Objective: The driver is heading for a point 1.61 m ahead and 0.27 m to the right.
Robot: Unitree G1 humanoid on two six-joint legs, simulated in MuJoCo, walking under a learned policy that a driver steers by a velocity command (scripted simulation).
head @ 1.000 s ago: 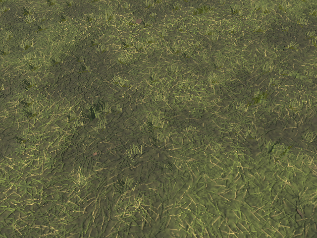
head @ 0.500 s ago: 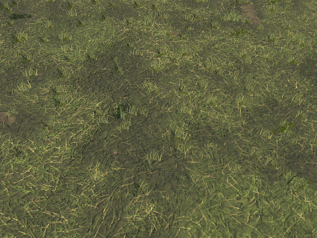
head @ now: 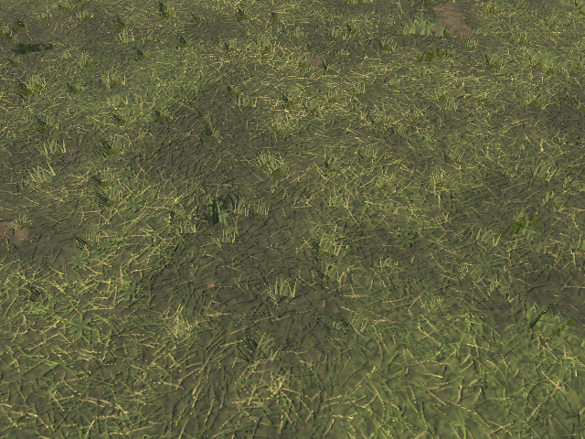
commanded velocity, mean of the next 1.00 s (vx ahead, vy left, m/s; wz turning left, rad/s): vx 0.03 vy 0.00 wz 0.00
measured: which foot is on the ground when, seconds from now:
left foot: down 0.00-1.00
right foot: down 0.00-1.00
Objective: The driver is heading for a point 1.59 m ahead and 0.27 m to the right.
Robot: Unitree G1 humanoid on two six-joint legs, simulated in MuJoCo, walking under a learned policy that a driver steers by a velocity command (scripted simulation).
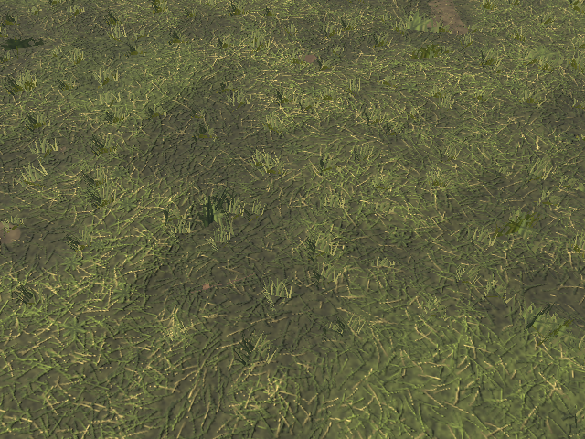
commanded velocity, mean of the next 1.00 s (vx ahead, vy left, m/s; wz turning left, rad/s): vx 0.03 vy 0.00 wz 0.00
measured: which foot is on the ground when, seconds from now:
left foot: down 0.00-1.00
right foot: down 0.00-1.00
